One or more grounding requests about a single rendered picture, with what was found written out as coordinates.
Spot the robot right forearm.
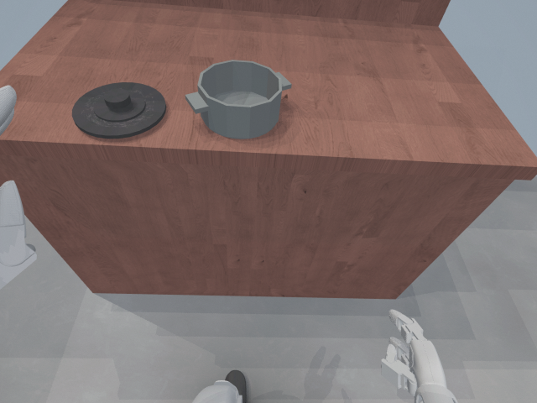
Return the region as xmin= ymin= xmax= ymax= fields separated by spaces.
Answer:
xmin=414 ymin=385 xmax=458 ymax=403

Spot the robot left hand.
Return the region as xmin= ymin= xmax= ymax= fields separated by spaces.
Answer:
xmin=0 ymin=86 xmax=37 ymax=290

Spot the robot right hand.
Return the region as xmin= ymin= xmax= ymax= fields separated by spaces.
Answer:
xmin=382 ymin=309 xmax=447 ymax=396

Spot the table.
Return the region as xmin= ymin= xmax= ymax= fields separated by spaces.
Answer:
xmin=0 ymin=0 xmax=537 ymax=299

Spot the pot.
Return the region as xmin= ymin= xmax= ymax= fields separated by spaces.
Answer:
xmin=185 ymin=60 xmax=292 ymax=139

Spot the knob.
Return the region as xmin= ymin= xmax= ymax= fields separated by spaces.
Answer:
xmin=103 ymin=89 xmax=131 ymax=109

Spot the robot left thigh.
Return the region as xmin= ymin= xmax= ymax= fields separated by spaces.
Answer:
xmin=191 ymin=385 xmax=242 ymax=403

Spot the lid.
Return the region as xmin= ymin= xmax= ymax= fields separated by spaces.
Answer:
xmin=72 ymin=82 xmax=166 ymax=139

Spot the left robot foot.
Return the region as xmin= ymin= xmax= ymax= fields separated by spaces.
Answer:
xmin=225 ymin=370 xmax=246 ymax=403

